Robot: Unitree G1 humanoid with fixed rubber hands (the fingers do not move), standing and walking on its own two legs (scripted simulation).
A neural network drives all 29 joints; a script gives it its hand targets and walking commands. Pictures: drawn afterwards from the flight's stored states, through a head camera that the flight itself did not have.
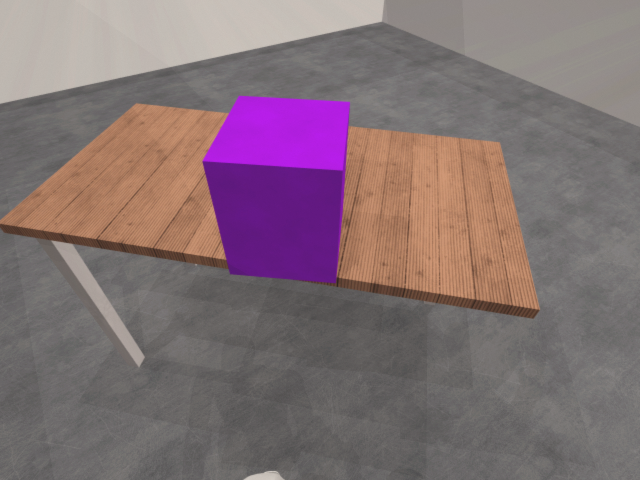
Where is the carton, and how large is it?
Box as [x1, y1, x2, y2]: [202, 96, 349, 282]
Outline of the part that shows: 239,96 202,161 230,273 335,282 342,212 349,102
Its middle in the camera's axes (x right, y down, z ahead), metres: -0.06 -0.10 +0.71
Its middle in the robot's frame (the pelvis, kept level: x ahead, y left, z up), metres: +0.59 +0.08 +0.04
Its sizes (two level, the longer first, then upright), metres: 0.210 0.200 0.250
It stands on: a table, 0.68 m high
